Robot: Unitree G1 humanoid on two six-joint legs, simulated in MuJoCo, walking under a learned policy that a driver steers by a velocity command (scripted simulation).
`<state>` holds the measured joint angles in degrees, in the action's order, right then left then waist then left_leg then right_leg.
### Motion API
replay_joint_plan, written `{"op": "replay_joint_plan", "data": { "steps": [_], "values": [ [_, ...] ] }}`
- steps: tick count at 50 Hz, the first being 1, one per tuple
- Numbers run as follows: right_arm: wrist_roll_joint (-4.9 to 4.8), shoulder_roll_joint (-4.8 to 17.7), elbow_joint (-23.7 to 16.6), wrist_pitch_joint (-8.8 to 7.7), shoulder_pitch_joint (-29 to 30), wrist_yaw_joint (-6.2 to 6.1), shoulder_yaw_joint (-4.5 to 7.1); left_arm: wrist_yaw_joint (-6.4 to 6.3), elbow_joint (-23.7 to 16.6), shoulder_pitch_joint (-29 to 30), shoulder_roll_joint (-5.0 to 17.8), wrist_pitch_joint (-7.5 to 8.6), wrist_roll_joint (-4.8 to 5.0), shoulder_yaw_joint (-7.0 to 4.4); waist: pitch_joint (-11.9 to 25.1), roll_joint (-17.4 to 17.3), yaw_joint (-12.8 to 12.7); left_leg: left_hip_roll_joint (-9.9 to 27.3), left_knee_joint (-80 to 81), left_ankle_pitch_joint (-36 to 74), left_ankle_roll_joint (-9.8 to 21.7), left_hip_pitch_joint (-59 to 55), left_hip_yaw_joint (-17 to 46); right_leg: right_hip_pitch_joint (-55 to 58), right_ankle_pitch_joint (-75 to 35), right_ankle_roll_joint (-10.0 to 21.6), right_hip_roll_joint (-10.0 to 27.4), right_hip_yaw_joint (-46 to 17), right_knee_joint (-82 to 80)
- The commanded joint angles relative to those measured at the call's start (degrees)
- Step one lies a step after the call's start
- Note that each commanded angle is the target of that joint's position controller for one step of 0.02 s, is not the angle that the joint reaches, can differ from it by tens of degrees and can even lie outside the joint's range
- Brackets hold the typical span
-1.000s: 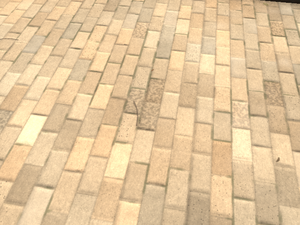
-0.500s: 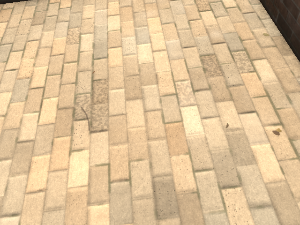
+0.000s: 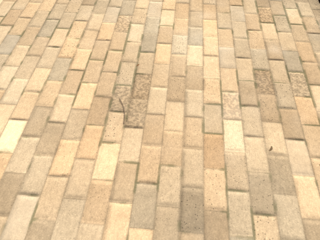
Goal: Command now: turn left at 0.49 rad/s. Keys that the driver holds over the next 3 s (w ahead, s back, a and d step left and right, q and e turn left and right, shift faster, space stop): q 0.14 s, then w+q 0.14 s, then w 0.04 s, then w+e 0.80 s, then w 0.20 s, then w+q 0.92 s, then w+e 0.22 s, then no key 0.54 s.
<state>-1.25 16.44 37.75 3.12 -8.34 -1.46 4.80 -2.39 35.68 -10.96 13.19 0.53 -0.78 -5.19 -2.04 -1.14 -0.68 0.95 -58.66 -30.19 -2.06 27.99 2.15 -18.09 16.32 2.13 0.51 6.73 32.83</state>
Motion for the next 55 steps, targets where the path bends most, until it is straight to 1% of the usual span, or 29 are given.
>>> {"op": "replay_joint_plan", "data": {
  "steps": [1, 4, 6, 7, 8, 9, 10, 11, 12, 14, 15, 17, 20, 23, 31, 33, 35, 36, 37, 38, 39, 40, 41, 42, 44, 46, 50, 52, 55],
  "values": [
    [-0.59, 2.7, -4.9, -0.09, 1.7, 0.86, 0.47, -0.55, -4.3, 6.2, 8.9, 0.45, 0.67, -2.24, 5.7, 8.2, 0.8, 3.0, 3.3, 2.4, -0.2, -0.3, -1.6, 6.0, -26.3, 9.9, 14.4, -10.3, -11.7],
    [-0.85, 3.2, -5.3, -0.45, 1.4, 2.7, 0.27, -0.57, -3.4, 4.2, 10.4, -0.45, 1.21, -2.65, 8.8, 9.1, 0.6, 1.3, 16.1, 8.0, 1.4, -6.4, -4.4, 8.7, -23.1, 7.7, 14.8, -7.1, -8.4],
    [-0.49, 4.4, -4.0, -0.45, -2.2, 2.8, 1.05, -0.37, -2.4, 1.7, 9.3, -0.88, 1.77, -2.44, 8.8, 6.5, 1.5, -1.7, 28.8, 16.5, 3.9, -14.9, -5.3, 4.9, -13.9, 3.3, 13.1, -3.6, -1.6],
    [-0.13, 8.9, -4.6, -0.87, -2.7, 2.24, 2.33, -0.02, -2.1, -1.1, 7.0, -1.04, 0.51, -2.06, 6.8, -4.2, 0.0, 4.0, 34.2, 29.6, 6.8, -20.6, 6.1, -4.6, -0.9, -1.6, 8.9, 1.6, 9.5],
    [0.8, 15.6, -6.8, -1.46, -2.9, 1.56, 3.42, -0.06, -5.8, 1.6, 5.4, -0.93, -1.8, -1.17, 5.8, -19.8, -0.1, 19.2, 38.2, 34.4, 17.7, -24.2, 30.8, -22.5, 22.0, -6.7, 0.6, 2.1, 25.0],
    [2.09, 13.7, -6.4, -2.87, -6.8, 2.11, 3.12, -0.26, -6.7, 7.0, 8.8, -0.12, -0.44, -2.1, 10.3, -11.8, 5.6, 20.4, 41.6, 19.8, 23.0, -23.2, 34.9, -24.3, 22.4, -5.8, -0.3, -9.0, 33.9],
    [1.74, 12.2, -5.4, -3.85, -6.1, 2.2, 2.55, 0.14, -6.8, 7.8, 9.3, 0.35, 1.14, -2.31, 7.0, -9.2, 4.2, 17.5, 43.4, 4.3, 20.4, -23.2, 31.6, -28.0, 16.4, -4.4, 0.9, -10.7, 34.9],
    [0.57, 10.5, -5.2, -4.25, -4.1, 1.89, 2.19, 0.39, -5.8, 7.3, 9.7, 0.79, 1.16, -2.76, 4.1, -7.3, 2.8, 14.9, 44.1, -4.2, 16.9, -22.2, 28.9, -29.7, 10.4, -3.4, 2.0, -10.7, 33.4],
    [-0.26, 9.7, -5.3, -4.18, -2.7, 1.22, 1.81, 0.71, -5.3, 7.5, 9.9, 1.2, 0.73, -2.7, 3.0, -6.9, 2.1, 13.9, 45.5, -3.9, 15.8, -22.4, 28.2, -30.4, 5.2, -3.1, 2.5, -11.6, 31.9],
    [0.59, 8.8, -5.7, -4.27, -1.6, 0.16, 1.3, 1.32, -4.6, 7.3, 9.1, 2.12, 0.33, -2.49, 3.4, -6.8, 0.6, 11.3, 46.3, 1.9, 14.7, -20.3, 24.5, -26.5, -1.7, -3.6, 2.1, -11.4, 28.9],
    [1.13, 7.0, -5.8, -4.79, -1.6, -0.16, 0.74, 1.71, -3.1, 5.8, 8.9, 2.28, 0.63, -2.34, 4.6, -6.0, 0.5, 10.3, 46.0, 6.4, 14.5, -21.9, 21.5, -25.5, -4.6, -3.8, 1.8, -10.7, 26.3],
    [1.08, 6.2, -4.5, -5.86, -3.8, -0.16, 0.45, 2.15, -1.2, 5.3, 7.2, 2.73, 0.38, -1.51, 5.4, -5.4, 1.2, 9.2, 45.9, 12.9, 13.9, -23.3, 17.5, -22.6, -8.7, -4.4, 1.6, -9.7, 19.0],
    [1.24, 8.1, -3.2, -7.11, -5.6, 0.31, 1.06, 2.13, -0.1, 7.1, 6.9, 3.15, 1.36, -0.7, 3.8, -7.0, 2.9, 9.9, 47.5, 14.2, 13.8, -22.4, 15.1, -19.0, -11.4, -4.9, 2.2, -9.3, 9.6],
    [1.11, 8.7, -1.7, -7.56, -8.1, 1.07, 1.27, 2.98, 0.1, 9.1, 7.0, 3.12, 2.48, 0.26, 1.3, -6.0, 5.0, 12.8, 48.6, 12.1, 14.9, -24.4, 16.0, -21.1, -11.7, -3.5, 3.3, -10.1, 5.5],
    [0.42, 9.3, 1.3, -7.62, -11.5, 1.81, 1.96, 5.15, -0.2, 11.9, 7.7, 4.16, 2.78, 1.6, -1.2, -4.4, 6.9, 13.9, 47.0, 21.3, 14.0, -29.9, 9.2, -20.8, -7.6, 0.8, 2.3, -7.9, 0.6],
    [-0.01, 10.1, 1.2, -7.01, -10.7, 1.97, 2.18, 5.85, -0.5, 11.1, 7.8, 4.23, 2.5, 1.72, -0.5, -4.3, 5.8, 13.7, 43.9, 30.2, 12.8, -30.1, 6.7, -17.3, -5.5, 2.6, 0.9, -5.2, -1.1],
    [-0.19, 10.2, 0.4, -6.59, -8.9, 1.51, 2.02, 5.6, 1.9, 2.7, 9.5, 4.04, 2.04, 0.45, 5.1, -4.8, 0.5, 10.5, 34.3, 48.5, 9.9, -25.9, 1.4, -1.0, -8.6, 4.8, -3.1, -1.5, -4.4],
    [0.26, 8.6, 0.1, -6.58, -8.8, 0.89, 1.28, 4.97, 4.0, -5.5, 12.6, 3.81, 2.13, -1.09, 10.3, -3.0, -3.3, 7.6, 23.0, 53.4, 6.7, -19.6, -2.8, 12.9, -9.8, 6.8, -2.2, -4.9, -3.0],
    [1.79, 5.4, -3.3, -7.35, -8.9, 0.46, -0.11, 4.1, 4.9, -14.8, 19.6, 3.4, 1.95, -2.92, 17.2, 8.2, -5.8, 0.8, 0.9, 37.1, 0.9, 0.2, -8.1, 31.9, -5.3, 14.9, 11.8, -28.6, -5.9],
    [2.36, 2.8, -3.3, -9.01, -9.5, 0.77, -1.18, 4.2, 5.9, -18.2, 19.8, 3.47, 2.43, -2.54, 20.4, 15.3, -5.9, -5.4, -11.2, -1.9, -0.6, 14.7, 0.1, 40.2, 1.0, 20.8, 19.0, -50.0, -15.0],
    [0.07, 7.1, -4.0, -10.39, -6.8, 1.73, -0.51, 3.9, 5.1, -15.3, 16.5, 3.37, 2.42, -1.52, 15.4, 11.4, -6.5, -1.7, -16.3, 0.9, 0.3, 21.0, 3.9, 38.0, 7.5, 18.8, 18.3, -46.4, -16.6],
    [-0.41, 7.9, -4.6, -11.12, -3.9, 2.13, -0.49, 3.64, 4.0, -11.8, 14.5, 3.17, 2.22, -0.88, 9.9, 8.3, -5.7, 0.9, -14.7, 6.1, 1.3, 22.0, 2.9, 31.4, 5.9, 16.8, 16.0, -39.6, -17.0],
    [0.82, 7.5, -4.9, -11.48, -2.6, 2.04, -0.62, 3.4, 3.2, -8.9, 13.0, 2.8, 2.06, -0.28, 6.7, 4.1, -4.2, 2.7, -10.5, 10.3, 1.5, 20.1, 2.4, 24.9, 2.4, 15.4, 13.9, -35.3, -18.0],
    [2.02, 7.4, -5.1, -11.46, -2.1, 1.91, -0.34, 3.14, 2.4, -6.8, 11.7, 2.69, 1.69, 0.35, 4.4, 3.4, -2.7, 3.9, -6.5, 13.4, 1.1, 17.1, 2.2, 19.5, -2.3, 14.8, 12.0, -32.1, -19.6],
    [2.43, 6.1, -5.3, -10.76, -3.3, 2.22, -0.46, 2.59, 1.7, -4.7, 11.3, 2.61, 1.19, 0.62, 3.4, 5.6, -0.3, 3.6, -3.6, 16.0, -0.2, 13.0, 1.1, 13.4, -9.8, 15.3, 10.0, -29.1, -21.6],
    [2.45, 5.1, -5.4, -9.9, -2.8, 2.21, -0.84, 2.0, 2.1, -4.4, 12.0, 2.69, 1.47, 0.5, 1.9, 5.2, 0.6, 2.9, 1.6, 18.8, -1.7, 11.7, -0.3, 8.6, -15.1, 15.0, 8.4, -25.2, -22.2],
    [2.09, 2.0, -7.3, -9.74, 6.8, 2.33, -2.23, 1.34, 3.7, -7.5, 13.1, 2.37, 2.27, 0.17, -0.2, 6.1, -2.4, -1.0, 21.2, 33.2, -2.4, 3.9, -1.5, 2.3, -15.6, 11.3, 4.0, -20.8, -20.5],
    [1.32, 2.5, -8.1, -9.95, 10.5, 2.81, -2.15, 1.17, 4.8, -10.5, 13.8, 2.15, 2.8, -0.1, -0.2, 6.2, -3.8, -2.3, 26.0, 35.7, -2.1, 1.0, -0.8, 3.2, -13.6, 10.7, 5.1, -23.3, -19.6],
    [0.83, 5.5, -8.1, -10.28, 10.5, 3.23, -1.02, 0.82, 5.5, -11.6, 13.6, 1.88, 3.07, -0.24, 0.7, 7.4, -2.9, -1.5, 30.0, 34.1, 0.2, -0.6, 2.9, 9.8, -13.3, 8.6, 7.7, -28.2, -15.5]
  ]
}}
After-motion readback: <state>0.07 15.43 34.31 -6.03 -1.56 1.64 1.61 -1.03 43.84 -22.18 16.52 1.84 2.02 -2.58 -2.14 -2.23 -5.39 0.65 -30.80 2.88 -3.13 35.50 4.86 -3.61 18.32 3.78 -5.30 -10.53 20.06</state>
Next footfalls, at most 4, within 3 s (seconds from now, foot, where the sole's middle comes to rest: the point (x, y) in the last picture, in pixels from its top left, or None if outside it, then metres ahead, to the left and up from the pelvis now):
0.14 left None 0.02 0.14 -0.76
0.72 right None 0.29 -0.07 -0.76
1.18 left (142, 205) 0.61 0.11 -0.76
1.66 right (205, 166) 0.80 -0.17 -0.76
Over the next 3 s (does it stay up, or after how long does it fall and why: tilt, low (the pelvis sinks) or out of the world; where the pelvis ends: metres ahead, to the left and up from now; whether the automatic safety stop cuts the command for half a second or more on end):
stays up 1.26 0.05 0.00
